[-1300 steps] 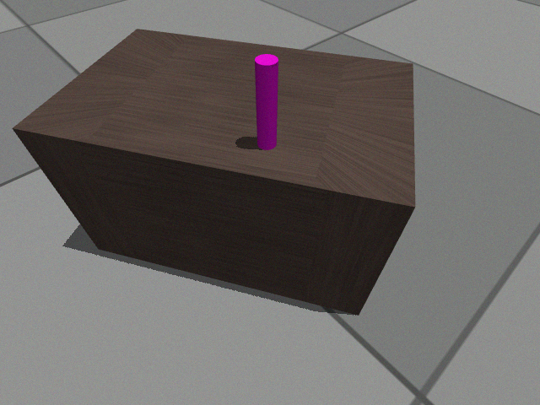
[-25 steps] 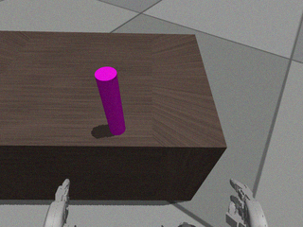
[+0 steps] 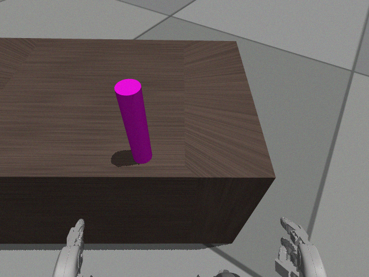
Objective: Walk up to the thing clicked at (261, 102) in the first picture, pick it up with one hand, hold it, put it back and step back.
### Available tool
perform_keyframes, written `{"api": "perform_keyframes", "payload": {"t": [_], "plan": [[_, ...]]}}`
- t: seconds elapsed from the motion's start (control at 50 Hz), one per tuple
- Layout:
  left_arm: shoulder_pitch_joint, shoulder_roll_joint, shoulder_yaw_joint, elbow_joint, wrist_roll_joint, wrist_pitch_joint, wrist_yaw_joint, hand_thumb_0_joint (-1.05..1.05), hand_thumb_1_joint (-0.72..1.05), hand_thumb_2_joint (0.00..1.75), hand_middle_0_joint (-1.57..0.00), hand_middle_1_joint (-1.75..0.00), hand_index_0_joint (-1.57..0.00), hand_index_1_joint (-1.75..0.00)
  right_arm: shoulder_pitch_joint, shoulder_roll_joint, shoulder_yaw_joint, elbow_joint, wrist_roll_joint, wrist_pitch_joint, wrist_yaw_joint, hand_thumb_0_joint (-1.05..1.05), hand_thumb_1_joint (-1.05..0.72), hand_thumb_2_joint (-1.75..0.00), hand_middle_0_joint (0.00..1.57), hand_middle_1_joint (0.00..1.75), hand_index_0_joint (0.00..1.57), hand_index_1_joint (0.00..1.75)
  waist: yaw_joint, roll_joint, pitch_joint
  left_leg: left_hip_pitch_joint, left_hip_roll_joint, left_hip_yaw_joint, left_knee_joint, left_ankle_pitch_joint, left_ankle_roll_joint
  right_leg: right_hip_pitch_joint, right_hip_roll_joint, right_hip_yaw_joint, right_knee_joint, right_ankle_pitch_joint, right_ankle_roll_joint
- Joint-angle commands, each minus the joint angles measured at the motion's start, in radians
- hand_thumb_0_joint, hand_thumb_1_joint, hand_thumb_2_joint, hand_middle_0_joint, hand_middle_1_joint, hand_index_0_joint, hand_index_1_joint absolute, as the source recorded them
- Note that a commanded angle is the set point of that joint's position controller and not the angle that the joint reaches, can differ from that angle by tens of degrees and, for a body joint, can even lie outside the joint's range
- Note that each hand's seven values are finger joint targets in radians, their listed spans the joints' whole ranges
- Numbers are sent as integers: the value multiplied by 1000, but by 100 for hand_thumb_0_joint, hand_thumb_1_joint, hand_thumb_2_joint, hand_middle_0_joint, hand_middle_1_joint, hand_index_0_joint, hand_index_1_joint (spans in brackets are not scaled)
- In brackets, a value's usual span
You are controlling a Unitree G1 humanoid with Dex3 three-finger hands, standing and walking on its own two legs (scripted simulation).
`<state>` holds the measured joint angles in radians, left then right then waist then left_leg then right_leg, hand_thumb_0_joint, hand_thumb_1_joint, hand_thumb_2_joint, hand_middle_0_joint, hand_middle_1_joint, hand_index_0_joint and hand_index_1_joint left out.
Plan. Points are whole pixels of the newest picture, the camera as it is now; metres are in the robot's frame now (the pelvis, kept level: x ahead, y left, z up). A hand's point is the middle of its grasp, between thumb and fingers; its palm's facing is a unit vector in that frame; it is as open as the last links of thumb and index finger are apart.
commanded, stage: home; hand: left
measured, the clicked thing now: (136, 127) +0.45 +0.13 +0.06
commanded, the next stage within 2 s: stand in 0.92 s
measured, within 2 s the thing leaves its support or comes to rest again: neither
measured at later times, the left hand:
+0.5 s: hand (99, 264) +0.17 +0.18 -0.05, palm faces +0.12 -0.96 -0.24, open 17.5 cm
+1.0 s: hand out of the picture +0.09 +0.25 -0.11, palm faces -0.02 -0.93 -0.37, open 17.5 cm
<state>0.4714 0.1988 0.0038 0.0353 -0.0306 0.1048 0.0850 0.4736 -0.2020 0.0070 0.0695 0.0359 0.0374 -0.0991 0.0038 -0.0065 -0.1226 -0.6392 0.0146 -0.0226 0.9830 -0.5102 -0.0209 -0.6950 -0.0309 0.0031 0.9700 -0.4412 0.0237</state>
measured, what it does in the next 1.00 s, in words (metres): stands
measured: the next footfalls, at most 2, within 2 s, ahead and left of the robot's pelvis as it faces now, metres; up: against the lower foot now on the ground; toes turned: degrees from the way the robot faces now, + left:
none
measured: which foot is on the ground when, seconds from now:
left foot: down 0.00-1.00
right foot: down 0.00-1.00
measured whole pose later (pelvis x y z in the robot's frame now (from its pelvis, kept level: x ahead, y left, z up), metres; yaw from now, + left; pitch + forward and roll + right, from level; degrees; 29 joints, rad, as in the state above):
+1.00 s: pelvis +0.00 +0.00 +0.02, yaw +0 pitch +0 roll +0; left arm 0.26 0.35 0.03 0.76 0.05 0.00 0.01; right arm 0.23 -0.34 -0.05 0.84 -0.05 -0.01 0.00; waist 0.01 -0.01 0.03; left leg -0.38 0.01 -0.03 0.83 -0.45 -0.01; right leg -0.44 -0.04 -0.01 0.83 -0.39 0.01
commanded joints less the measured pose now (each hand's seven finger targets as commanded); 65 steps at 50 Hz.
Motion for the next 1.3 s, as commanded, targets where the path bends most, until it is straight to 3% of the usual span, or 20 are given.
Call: {"api": "perform_keyframes", "payload": {"t": [0.0, 0.14, 0.24, 0.34, 0.36, 0.42, 0.52, 0.62, 0.64, 0.66, 0.68, 0.72, 0.8, 0.82, 0.88, 1.0, 1.06, 1.16, 1.22, 1.28], "plan": [[-16, 94, 47, -191, 4, -55, 13, 0, -58, 4, -5, -5, -5, -5, -40, -89, -53, -199, -7, -63, -10, 0, -90, -90, 20, 30, 20, 30, 2, 10, -89, 9, -20, 44, -182, 195, 22, 137, 22, -48, -146, 154, -28], [-8, 97, 49, -188, 4, -53, 9, 0, -59, 3, -5, -4, -5, -4, -13, -96, -65, -199, -8, -58, -11, 0, -90, -90, 20, 30, 20, 30, -10, -5, -108, 15, -24, 52, -165, 219, 26, 144, 20, -42, -152, 187, -24], [-42, 97, 46, -206, 1, -54, 10, 0, -57, 4, -5, -5, -5, -5, -15, -90, -59, -177, -6, -58, -8, 0, -90, -90, 20, 30, 20, 30, -8, 20, -59, 3, -22, 48, -185, 161, 24, 118, 20, -46, -160, 127, -26], [-12, 103, 54, -203, 5, -48, 9, 0, -59, 3, -5, -4, -5, -4, -10, -95, -61, -197, -7, -61, -10, 0, -90, -90, 20, 30, 20, 30, -7, -1, -112, 21, -26, 54, -157, 245, 26, 151, 17, -39, -149, 216, -23], [44, 122, 87, -213, 9, -35, 27, 0, -56, 5, -5, -5, -5, -5, -95, -133, -56, 69, -1, -63, -17, 0, -90, -90, 20, 30, 20, 30, -12, -5, -93, 29, -16, 20, -146, 233, 25, 148, 37, -58, -146, 203, -25], [46, 88, 40, -242, 10, -18, 36, 0, -54, 6, -5, -5, -5, -5, -117, -128, -53, 34, 3, -88, -25, 0, -90, -90, 20, 30, 20, 30, -20, 10, -104, 41, -13, 15, -159, 245, 19, 156, 37, -61, -145, 208, -29], [30, 96, 35, -254, 16, 6, 47, 0, -52, 7, -5, -6, -5, -5, -150, -129, -52, 143, -5, -114, -33, 0, -90, -90, 20, 30, 20, 30, -38, 77, -91, 61, -5, 18, -150, 299, 11, 136, 39, -67, -136, 244, -33], [20, 115, 54, -260, 19, 27, 57, 0, -56, 5, -5, -5, -5, -5, -190, -132, -54, 191, -10, -140, -43, 0, -90, -90, 20, 30, 20, 30, -30, 52, -98, 63, -4, 13, -146, 301, 15, 152, 39, -72, -144, 244, -31], [-147, 268, 87, 91, 131, -45, 14, 0, -56, 5, -5, -5, -5, -5, -250, -295, -92, 443, -140, -107, 4, 0, -90, -90, 20, 30, 20, 30, 6, -19, 48, 143, 40, -39, -173, 401, 60, 259, -20, 6, -176, 287, -98], [-128, 269, 96, 216, 139, -78, -9, 0, -58, 3, -5, -5, -5, -5, -224, -291, -100, 476, -148, -91, 22, 0, -90, -90, 20, 30, 20, 30, 2, -20, -18, 177, 41, -39, -164, 450, 83, 292, -28, 25, -155, 317, -113], [-136, 272, 91, 249, 131, -100, -21, 0, -56, 5, -5, -5, -5, -5, -225, -288, -96, 491, -143, -88, 32, 0, -90, -90, 20, 30, 20, 30, 0, -30, -27, 193, 41, -46, -161, 465, 92, 303, -36, 46, -149, 338, -126], [-153, 264, 74, 304, 105, -122, -44, 0, -59, 3, -5, -5, -5, -5, -259, -294, -92, 497, -122, -88, 51, 0, -90, -90, 20, 30, 20, 30, 9, 4, 20, 192, 37, -75, -225, 354, 111, 274, -31, 51, -173, 233, -122], [-212, 286, 70, 449, 79, -140, -63, 0, -58, 4, -5, -5, -5, -5, -295, -273, -98, 565, -81, -87, 79, 0, -90, -90, 20, 30, 20, 30, 15, -20, 21, 206, 27, -76, -254, 247, 94, 308, -43, 82, -244, 178, -117], [-224, 294, 72, 480, 83, -143, -64, 0, -55, 5, -5, -5, -5, -5, -296, -266, -98, 582, -80, -84, 83, 0, -90, -90, 20, 30, 20, 30, 12, -45, 47, 194, 16, -65, -253, 183, 90, 301, -54, 108, -295, 101, -120], [-279, 311, 73, 558, 81, -150, -65, 0, -56, 5, -5, -5, -5, -5, -270, -278, -98, 642, -87, -84, 86, 0, -90, -90, 20, 30, 20, 30, -10, -3, 53, 261, 25, -79, -287, 205, 95, 284, -60, 114, -301, 144, -114], [-270, 315, 66, 707, 69, -152, -63, 0, -57, 4, -5, -5, -5, -5, -302, -304, -100, 729, -81, -79, 86, 0, -90, -90, 20, 30, 20, 30, 14, 47, 101, 270, 60, -126, -394, 243, 95, 357, -43, 72, -341, 183, -97], [-275, 319, 63, 773, 61, -149, -61, 0, -33, 28, -20, -29, -20, -29, -301, -315, -94, 773, -76, -79, 82, 0, -90, -90, 20, 30, 20, 30, 13, 70, 93, 286, 71, -133, -447, 265, 88, 417, -46, 64, -363, 231, -87], [-296, 337, 54, 866, 57, -150, -60, 0, 7, 68, -20, -30, -20, -30, -287, -308, -84, 850, -66, -72, 78, 0, -90, -90, 20, 30, 20, 30, -5, -1, 100, 374, 55, -90, -466, 296, 65, 443, -87, 103, -481, 267, -90], [-309, 330, 46, 911, 50, -145, -60, 0, 31, 90, -20, -30, -20, -30, -297, -314, -78, 891, -67, -69, 79, 0, -90, -90, 20, 30, 20, 30, -2, 18, 146, 383, 69, -101, -535, 268, 61, 449, -80, 93, -526, 224, -74], [-330, 331, 43, 948, 46, -142, -62, 0, 55, 90, -20, -30, -20, -30, -305, -317, -72, 919, -67, -70, 79, 0, -90, -90, 20, 30, 20, 30, -2, 18, 147, 377, 78, -111, -603, 248, 57, 494, -72, 78, -548, 210, -64]]}}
